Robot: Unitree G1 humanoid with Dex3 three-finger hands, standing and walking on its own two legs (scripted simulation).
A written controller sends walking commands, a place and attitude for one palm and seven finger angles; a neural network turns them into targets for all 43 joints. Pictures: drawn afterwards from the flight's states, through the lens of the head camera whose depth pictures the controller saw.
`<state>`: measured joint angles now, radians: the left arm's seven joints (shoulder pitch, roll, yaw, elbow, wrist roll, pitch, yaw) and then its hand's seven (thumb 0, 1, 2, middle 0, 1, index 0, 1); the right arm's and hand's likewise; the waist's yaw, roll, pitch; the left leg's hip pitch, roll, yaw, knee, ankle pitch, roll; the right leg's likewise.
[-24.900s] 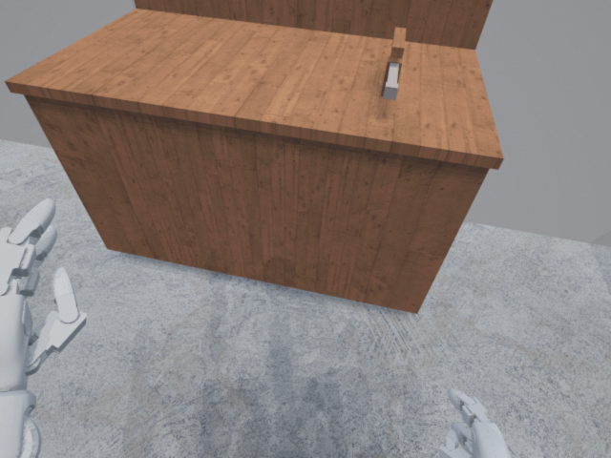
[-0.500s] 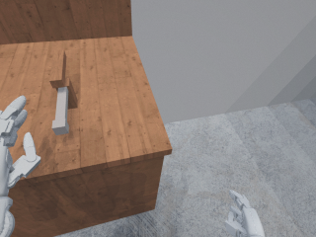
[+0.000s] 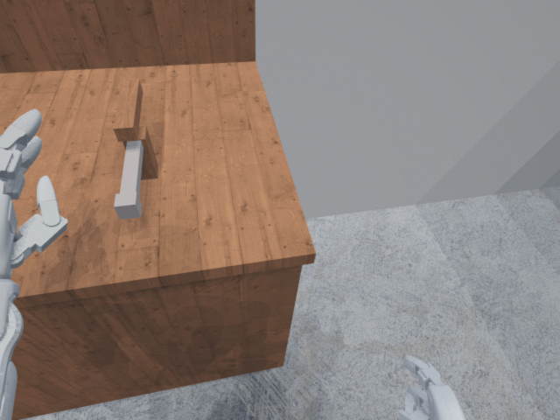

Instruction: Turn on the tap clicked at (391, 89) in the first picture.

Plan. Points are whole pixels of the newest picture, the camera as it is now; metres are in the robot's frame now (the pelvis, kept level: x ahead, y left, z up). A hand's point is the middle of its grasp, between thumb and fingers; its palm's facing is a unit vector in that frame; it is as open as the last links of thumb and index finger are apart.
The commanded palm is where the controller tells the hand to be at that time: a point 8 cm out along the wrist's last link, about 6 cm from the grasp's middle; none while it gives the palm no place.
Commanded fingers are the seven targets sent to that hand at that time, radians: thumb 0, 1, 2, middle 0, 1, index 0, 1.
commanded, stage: turn the palm inward beside the body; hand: left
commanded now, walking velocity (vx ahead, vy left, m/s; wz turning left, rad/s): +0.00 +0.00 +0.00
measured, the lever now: (128, 205) +0.35 +0.27 +0.10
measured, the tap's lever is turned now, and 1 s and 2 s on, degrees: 0 0 0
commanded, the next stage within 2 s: none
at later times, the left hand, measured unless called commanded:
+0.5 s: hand (93, 287) +0.20 +0.22 +0.16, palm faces +0.49 -0.81 -0.31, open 7.5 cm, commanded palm +0.15 +0.26 +0.17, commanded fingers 0.00 0.90 0.90 -0.20 -0.30 -0.20 -0.30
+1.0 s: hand (104, 285) +0.21 +0.22 +0.15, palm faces +0.43 -0.87 -0.23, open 7.5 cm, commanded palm +0.15 +0.26 +0.17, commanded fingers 0.00 0.90 0.90 -0.20 -0.30 -0.20 -0.30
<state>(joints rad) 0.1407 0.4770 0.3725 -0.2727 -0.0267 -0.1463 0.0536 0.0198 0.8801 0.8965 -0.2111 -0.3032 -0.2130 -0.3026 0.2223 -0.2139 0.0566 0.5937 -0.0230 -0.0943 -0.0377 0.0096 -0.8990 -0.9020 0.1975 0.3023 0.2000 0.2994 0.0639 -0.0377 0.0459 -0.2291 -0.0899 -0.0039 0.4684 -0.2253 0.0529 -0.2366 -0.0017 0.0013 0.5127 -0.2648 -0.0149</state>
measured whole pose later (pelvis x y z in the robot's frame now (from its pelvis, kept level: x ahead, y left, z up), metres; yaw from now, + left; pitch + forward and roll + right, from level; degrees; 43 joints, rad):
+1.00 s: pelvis +0.02 -0.03 -0.01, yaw +2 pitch +1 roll +0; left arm 0.45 0.30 0.28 -0.53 -0.18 0.03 0.09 0.02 0.89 0.90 -0.20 -0.30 -0.21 -0.30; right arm 0.20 -0.23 0.01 0.65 0.02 -0.20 -0.08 0.01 -0.90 -0.90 0.20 0.30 0.20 0.30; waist 0.09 0.03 -0.06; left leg -0.32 -0.05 -0.03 0.65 -0.35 0.03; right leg -0.30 0.03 -0.05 0.66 -0.37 -0.04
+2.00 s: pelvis +0.01 -0.06 -0.01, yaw +3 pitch -2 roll +1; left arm 0.48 0.24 0.25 -0.57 -0.26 0.24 0.15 0.02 0.89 0.90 -0.20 -0.30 -0.20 -0.30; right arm 0.19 -0.24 0.04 0.67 0.04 -0.22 -0.09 0.01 -0.90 -0.90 0.20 0.30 0.20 0.30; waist 0.09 0.07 -0.07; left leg -0.26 -0.02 -0.06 0.60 -0.31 -0.02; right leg -0.23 0.06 -0.08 0.60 -0.34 -0.09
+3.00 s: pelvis +0.00 -0.05 -0.01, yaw +3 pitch -1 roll +0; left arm 0.24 0.25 0.30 -0.27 -0.23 0.16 0.15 0.02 0.89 0.90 -0.19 -0.27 -0.19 -0.27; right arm 0.18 -0.24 0.04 0.70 0.05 -0.20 -0.11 0.01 -0.90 -0.90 0.20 0.30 0.20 0.30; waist 0.07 0.05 -0.03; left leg -0.26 -0.03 -0.05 0.57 -0.28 0.00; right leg -0.24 0.04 -0.07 0.57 -0.31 -0.07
